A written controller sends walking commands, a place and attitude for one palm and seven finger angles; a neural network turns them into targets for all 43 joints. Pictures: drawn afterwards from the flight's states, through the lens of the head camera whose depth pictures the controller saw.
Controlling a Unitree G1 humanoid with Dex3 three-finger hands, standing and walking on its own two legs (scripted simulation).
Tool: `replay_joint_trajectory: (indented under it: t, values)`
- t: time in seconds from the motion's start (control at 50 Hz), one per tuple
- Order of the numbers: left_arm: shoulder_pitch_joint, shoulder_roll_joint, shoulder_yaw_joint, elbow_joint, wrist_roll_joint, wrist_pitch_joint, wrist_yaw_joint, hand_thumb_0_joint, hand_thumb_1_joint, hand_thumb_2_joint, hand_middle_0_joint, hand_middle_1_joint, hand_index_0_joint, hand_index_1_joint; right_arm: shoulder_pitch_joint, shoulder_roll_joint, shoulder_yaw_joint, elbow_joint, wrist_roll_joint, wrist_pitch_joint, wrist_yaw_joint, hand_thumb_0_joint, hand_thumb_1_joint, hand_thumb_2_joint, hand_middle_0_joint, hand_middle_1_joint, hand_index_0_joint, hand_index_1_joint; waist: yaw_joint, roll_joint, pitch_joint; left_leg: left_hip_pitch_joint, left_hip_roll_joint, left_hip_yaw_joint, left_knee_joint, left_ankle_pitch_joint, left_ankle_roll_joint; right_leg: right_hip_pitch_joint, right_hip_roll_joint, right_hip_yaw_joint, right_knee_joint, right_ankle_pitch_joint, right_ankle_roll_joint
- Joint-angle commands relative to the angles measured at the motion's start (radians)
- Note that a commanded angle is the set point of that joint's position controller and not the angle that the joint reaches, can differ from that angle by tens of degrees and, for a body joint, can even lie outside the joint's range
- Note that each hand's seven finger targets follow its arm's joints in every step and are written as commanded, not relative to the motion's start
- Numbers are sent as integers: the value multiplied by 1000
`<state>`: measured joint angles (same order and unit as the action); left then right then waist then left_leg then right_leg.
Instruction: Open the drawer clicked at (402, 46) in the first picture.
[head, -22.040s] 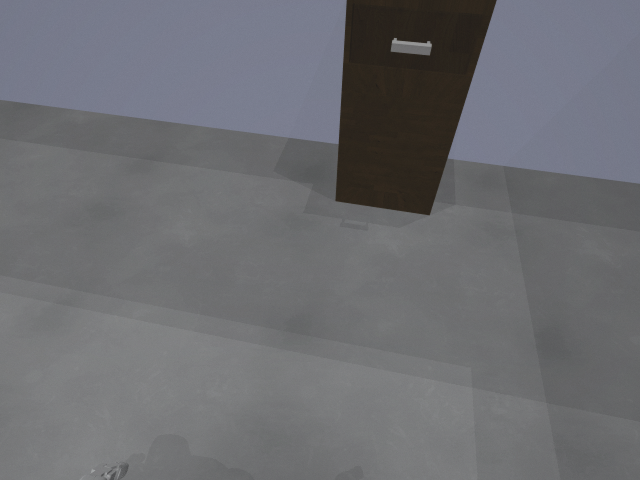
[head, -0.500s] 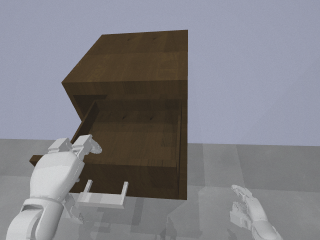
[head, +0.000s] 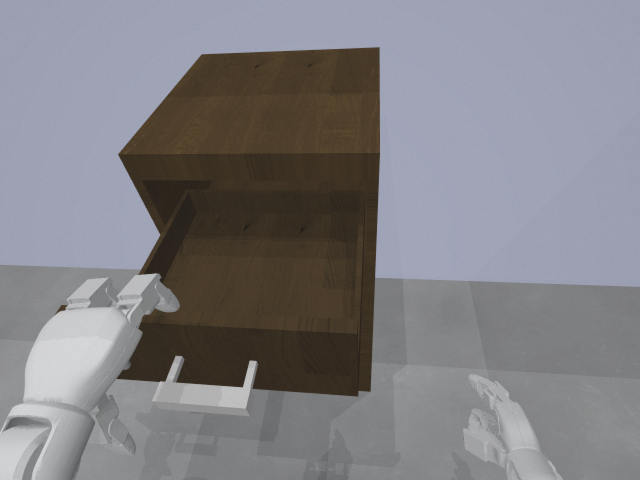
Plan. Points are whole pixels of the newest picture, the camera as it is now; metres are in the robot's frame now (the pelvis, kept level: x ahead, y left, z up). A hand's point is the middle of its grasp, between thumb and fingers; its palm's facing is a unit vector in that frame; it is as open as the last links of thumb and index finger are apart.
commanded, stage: draw the hand back to the body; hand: left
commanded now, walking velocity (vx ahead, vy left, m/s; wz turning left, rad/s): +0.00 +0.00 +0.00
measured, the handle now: (209, 382) +0.23 +0.20 -0.02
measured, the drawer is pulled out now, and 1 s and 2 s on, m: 0.29 0.29 0.29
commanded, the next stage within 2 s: step back with the hand held close in 1.10 s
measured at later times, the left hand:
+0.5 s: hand (135, 320) +0.21 +0.22 +0.16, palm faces +0.34 -0.86 -0.39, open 12.1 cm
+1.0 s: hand (126, 323) +0.21 +0.23 +0.16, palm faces +0.40 -0.82 -0.42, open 7.9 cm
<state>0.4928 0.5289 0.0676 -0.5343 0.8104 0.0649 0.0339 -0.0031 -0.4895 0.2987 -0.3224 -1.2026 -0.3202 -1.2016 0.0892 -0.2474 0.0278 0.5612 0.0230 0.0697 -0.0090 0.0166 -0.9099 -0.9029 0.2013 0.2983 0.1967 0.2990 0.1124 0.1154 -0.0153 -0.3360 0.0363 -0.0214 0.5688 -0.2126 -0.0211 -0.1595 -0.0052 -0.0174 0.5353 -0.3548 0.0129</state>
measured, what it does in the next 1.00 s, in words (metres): stands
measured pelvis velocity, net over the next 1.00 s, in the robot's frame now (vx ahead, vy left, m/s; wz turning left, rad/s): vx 0.03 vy -0.01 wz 0.00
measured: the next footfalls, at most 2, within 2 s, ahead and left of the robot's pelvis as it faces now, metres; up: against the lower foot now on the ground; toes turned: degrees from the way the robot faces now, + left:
none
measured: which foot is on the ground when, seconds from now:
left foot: down 0.00-1.00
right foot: down 0.00-1.00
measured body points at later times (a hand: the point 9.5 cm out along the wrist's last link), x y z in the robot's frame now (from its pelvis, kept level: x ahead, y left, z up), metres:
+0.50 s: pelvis +0.03 +0.00 +0.01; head +0.01 -0.01 +0.45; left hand +0.19 +0.26 +0.19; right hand +0.21 -0.21 -0.07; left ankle +0.06 +0.13 -0.73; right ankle -0.04 -0.13 -0.73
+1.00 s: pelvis +0.03 -0.01 +0.01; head +0.02 -0.04 +0.46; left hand +0.18 +0.27 +0.19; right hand +0.24 -0.22 -0.07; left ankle +0.06 +0.13 -0.73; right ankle -0.04 -0.13 -0.73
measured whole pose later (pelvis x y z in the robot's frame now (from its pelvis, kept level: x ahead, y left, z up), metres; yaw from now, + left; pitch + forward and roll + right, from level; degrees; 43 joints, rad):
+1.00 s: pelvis +0.03 -0.01 +0.01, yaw +0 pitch -3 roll +0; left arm 0.56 0.32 0.29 -0.49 -0.06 -0.07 0.11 0.01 0.75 0.84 -0.22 -0.40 -0.22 -0.39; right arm 0.15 -0.21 0.01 0.61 0.02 -0.10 -0.09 0.02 -0.91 -0.90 0.20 0.30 0.20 0.30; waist 0.07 0.07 0.01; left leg -0.21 0.04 -0.01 0.47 -0.22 -0.03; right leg -0.02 -0.01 -0.02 0.41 -0.34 0.00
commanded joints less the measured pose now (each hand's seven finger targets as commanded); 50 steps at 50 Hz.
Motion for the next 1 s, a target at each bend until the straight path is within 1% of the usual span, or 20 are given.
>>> replay_joint_trajectory:
  t: [0.0, 0.08, 0.1, 0.12, 0.14, 0.16, 0.18, 0.24, 0.26, 0.36, 0.42, 0.46, 0.52, 0.56, 0.64, 0.74, 0.8, 0.84, 0.88, 0.98]
  values:
    - [-16, 167, 166, -206, -15, -15, 50, 0, -500, 300, -300, -1200, -300, -1200, -169, -86, -41, -194, -8, -56, 2, 0, -900, -900, 200, 300, 200, 300, 0, -65, -127, 205, -21, 46, -33, 142, 35, -164, 11, -56, -111, 222, -17]
    - [14, 189, 198, -210, -23, -8, 55, 0, -500, 300, -300, -1200, -300, -1200, -169, -92, -36, -203, -1, -54, 6, 0, -900, -900, 200, 300, 200, 300, -6, -79, -121, 182, -12, 45, -31, 131, 30, -171, 1, -60, -98, 222, -13]
    - [-50, -228, 112, -218, -746, -95, 51, 0, -465, 315, -298, -1178, -298, -1178, -82, -19, -31, -234, 6, -126, -25, 0, -900, -900, 200, 300, 200, 300, -115, -161, -54, 309, 2, 44, -47, 42, 60, -163, 27, -65, -115, 189, -24]
    - [5, -80, 194, -186, -758, -136, 74, 0, -430, 330, -295, -1155, -295, -1155, -80, -46, -30, -212, 3, -170, -47, 0, -900, -900, 200, 300, 200, 300, -86, -164, -47, 295, 21, 40, -67, -11, 52, -165, 9, -58, -117, 120, -19]
    - [43, -59, 253, -208, -819, -160, 89, 0, -395, 345, -292, -1133, -292, -1133, -95, -48, -25, -191, -3, -194, -68, 0, -900, -900, 200, 300, 200, 300, -63, -194, -40, 276, 15, 29, -86, -13, 45, -146, 8, -59, -141, 94, -17]
    - [9, -85, 214, -266, -825, -189, 93, 0, -360, 360, -290, -1110, -290, -1110, -71, -51, -17, -197, -8, -213, -78, 0, -900, -900, 200, 300, 200, 300, -69, -156, -71, 287, 6, 35, -89, 13, 48, -127, 1, -58, -142, 119, -17]
    - [-28, -53, 231, -333, -835, -206, 102, 0, -325, 375, -287, -1087, -287, -1087, -71, -50, -20, -194, -11, -238, -87, 0, -900, -900, 200, 300, 200, 300, -64, -123, -104, 297, 8, 37, -94, 39, 46, -105, -14, -48, -138, 141, -13]
    - [-1, -38, 260, -295, -836, -216, 118, 0, -220, 420, -280, -1020, -280, -1020, -58, -47, -16, -154, -20, -273, -96, 0, -900, -900, 200, 300, 200, 300, -51, -17, -34, 263, 1, 38, -108, 55, 35, -101, -16, -42, -166, 144, -25]
    - [11, -71, 240, -267, -836, -224, 116, 0, -185, 435, -277, -997, -277, -997, -41, -44, -12, -145, -23, -275, -94, 0, -900, -900, 200, 300, 200, 300, -54, -2, -13, 252, -4, 37, -110, 51, 34, -106, -11, -52, -169, 147, -27]
    - [33, -89, 251, -213, -850, -227, 98, 0, -10, 510, -265, -885, -265, -885, -50, -48, -21, -129, -21, -275, -84, 0, -900, -900, 200, 300, 200, 300, -53, -16, 7, 256, 2, 35, -119, 101, 31, -87, -6, -55, -184, 201, -28]
    - [48, -75, 266, -247, -856, -229, 90, 0, 95, 555, -257, -817, -257, -817, -53, -49, -30, -135, -17, -274, -76, 0, -900, -900, 200, 300, 200, 300, -50, -49, -60, 285, 8, 38, -115, 177, 32, -51, -10, -57, -163, 281, -25]
    - [76, -82, 270, -222, -857, -224, 86, 0, 165, 585, -252, -772, -252, -772, -52, -51, -35, -122, -19, -269, -73, 0, -900, -900, 200, 300, 200, 300, -52, -28, -48, 283, 3, 43, -111, 187, 31, -54, -2, -60, -174, 299, -25]
    - [65, -49, 301, -250, -861, -221, 88, 0, 270, 630, -245, -705, -245, -705, -58, -53, -42, -129, -14, -263, -75, 0, -900, -900, 200, 300, 200, 300, -50, -79, -84, 297, 6, 48, -107, 222, 33, -37, -8, -57, -165, 350, -20]
    - [81, -59, 308, -212, -858, -217, 91, 0, 340, 660, -240, -660, -240, -660, -51, -51, -44, -115, -16, -256, -78, 0, -900, -900, 200, 300, 200, 300, -54, -50, -70, 299, -1, 56, -104, 230, 33, -46, -4, -61, -175, 362, -20]
    - [35, -29, 340, -219, -863, -210, 94, 0, 480, 720, -230, -570, -230, -570, -67, -55, -48, -120, -12, -243, -84, 0, -900, -900, 200, 300, 200, 300, -54, -87, -69, 312, -3, 59, -110, 225, 34, -48, -6, -55, -191, 362, -15]
    - [20, -27, 350, -188, -865, -205, 95, 0, 655, 795, -218, -458, -218, -458, -72, -56, -52, -119, -10, -234, -86, 0, -900, -900, 200, 300, 200, 300, -53, -71, -57, 320, -4, 61, -115, 232, 33, -52, -7, -52, -196, 366, -14]
    - [28, -47, 338, -148, -870, -202, 93, 0, 760, 840, -210, -390, -210, -390, -62, -58, -51, -118, -12, -225, -86, 0, -900, -900, 200, 300, 200, 300, -55, -101, -51, 313, -7, 59, -113, 219, 38, -52, -5, -59, -196, 364, -11]
    - [2, -34, 341, -181, -867, -202, 91, 0, 830, 870, -205, -345, -205, -345, -73, -57, -49, -121, -11, -230, -86, 0, -900, -900, 200, 300, 200, 300, -52, -50, -54, 325, -10, 61, -118, 230, 35, -46, -9, -50, -201, 371, -14]
    - [3, -44, 325, -181, -872, -201, 89, 0, 900, 900, -200, -300, -200, -300, -65, -56, -47, -127, -10, -229, -84, 0, -900, -900, 200, 300, 200, 300, -55, -76, -64, 320, -6, 52, -124, 222, 35, -39, -11, -55, -193, 359, -13]
    - [10, -39, 332, -185, -873, -204, 90, 0, 900, 900, -200, -300, -200, -300, -69, -54, -47, -126, -10, -230, -82, 0, -900, -900, 200, 300, 200, 300, -53, -67, -57, 324, -5, 53, -125, 225, 34, -41, -10, -54, -199, 363, -15]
